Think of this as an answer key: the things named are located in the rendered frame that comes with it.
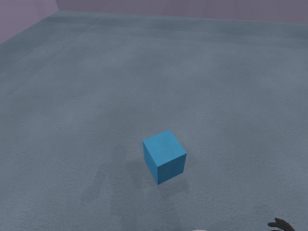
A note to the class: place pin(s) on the robot right hand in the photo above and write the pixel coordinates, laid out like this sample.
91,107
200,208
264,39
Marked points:
281,224

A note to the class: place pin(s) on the carton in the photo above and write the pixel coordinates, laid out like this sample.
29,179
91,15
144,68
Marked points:
164,156

